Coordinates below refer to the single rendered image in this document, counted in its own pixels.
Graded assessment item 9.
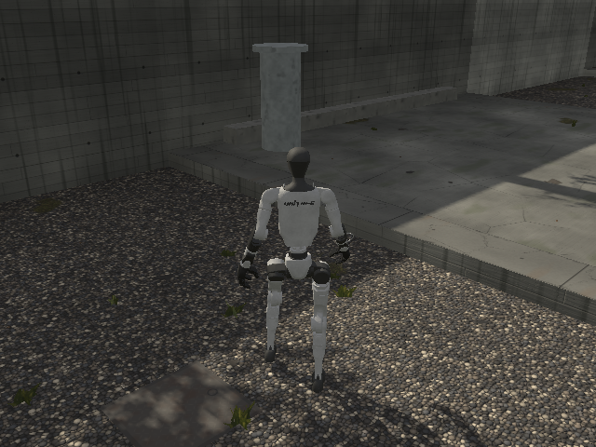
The left robot upper arm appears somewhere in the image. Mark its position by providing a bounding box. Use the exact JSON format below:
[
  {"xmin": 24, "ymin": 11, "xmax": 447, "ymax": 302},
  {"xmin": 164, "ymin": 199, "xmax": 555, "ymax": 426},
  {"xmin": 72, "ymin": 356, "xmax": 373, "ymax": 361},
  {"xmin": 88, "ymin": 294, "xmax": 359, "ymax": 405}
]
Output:
[{"xmin": 253, "ymin": 187, "xmax": 279, "ymax": 240}]

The robot left hand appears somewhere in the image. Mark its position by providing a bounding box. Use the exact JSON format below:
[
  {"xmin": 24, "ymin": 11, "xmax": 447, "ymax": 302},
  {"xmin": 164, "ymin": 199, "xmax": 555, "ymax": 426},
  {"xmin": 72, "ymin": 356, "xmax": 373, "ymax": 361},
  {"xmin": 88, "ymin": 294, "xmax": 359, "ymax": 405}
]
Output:
[{"xmin": 237, "ymin": 264, "xmax": 259, "ymax": 289}]

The right robot upper arm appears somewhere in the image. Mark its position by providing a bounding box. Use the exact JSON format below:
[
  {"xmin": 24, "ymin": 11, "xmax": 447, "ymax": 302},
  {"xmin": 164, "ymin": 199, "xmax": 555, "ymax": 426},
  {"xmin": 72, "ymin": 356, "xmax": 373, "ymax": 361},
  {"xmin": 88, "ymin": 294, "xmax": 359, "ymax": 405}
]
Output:
[{"xmin": 318, "ymin": 187, "xmax": 345, "ymax": 237}]

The robot right forearm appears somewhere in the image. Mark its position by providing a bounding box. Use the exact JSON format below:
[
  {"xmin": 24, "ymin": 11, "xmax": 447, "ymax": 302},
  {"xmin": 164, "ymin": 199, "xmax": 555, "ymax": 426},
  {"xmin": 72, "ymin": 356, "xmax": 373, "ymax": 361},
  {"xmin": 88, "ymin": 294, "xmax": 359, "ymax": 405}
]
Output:
[{"xmin": 334, "ymin": 223, "xmax": 349, "ymax": 251}]

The left robot foot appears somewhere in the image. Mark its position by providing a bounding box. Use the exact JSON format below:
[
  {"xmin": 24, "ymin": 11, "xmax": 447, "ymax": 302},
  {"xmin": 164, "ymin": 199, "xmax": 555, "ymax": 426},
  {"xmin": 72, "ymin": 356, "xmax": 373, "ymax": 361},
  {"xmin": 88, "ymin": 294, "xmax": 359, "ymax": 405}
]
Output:
[{"xmin": 264, "ymin": 343, "xmax": 277, "ymax": 362}]

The robot right shin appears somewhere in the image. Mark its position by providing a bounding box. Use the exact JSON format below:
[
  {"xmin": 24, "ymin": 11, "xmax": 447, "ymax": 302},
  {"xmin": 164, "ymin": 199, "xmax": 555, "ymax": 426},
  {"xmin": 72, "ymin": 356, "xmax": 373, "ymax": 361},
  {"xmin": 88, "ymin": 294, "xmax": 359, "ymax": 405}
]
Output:
[{"xmin": 312, "ymin": 317, "xmax": 327, "ymax": 380}]

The robot left forearm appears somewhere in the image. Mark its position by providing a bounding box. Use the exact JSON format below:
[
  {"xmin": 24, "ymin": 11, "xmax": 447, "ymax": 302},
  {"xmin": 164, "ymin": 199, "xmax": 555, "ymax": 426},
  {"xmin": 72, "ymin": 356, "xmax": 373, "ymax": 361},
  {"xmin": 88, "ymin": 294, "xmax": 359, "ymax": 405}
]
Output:
[{"xmin": 240, "ymin": 225, "xmax": 262, "ymax": 268}]

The robot right hand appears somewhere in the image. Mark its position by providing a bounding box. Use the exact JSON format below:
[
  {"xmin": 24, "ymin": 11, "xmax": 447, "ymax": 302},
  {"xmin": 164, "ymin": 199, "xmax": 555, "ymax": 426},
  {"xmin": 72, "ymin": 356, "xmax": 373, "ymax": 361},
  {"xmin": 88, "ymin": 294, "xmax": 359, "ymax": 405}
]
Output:
[{"xmin": 328, "ymin": 248, "xmax": 350, "ymax": 264}]

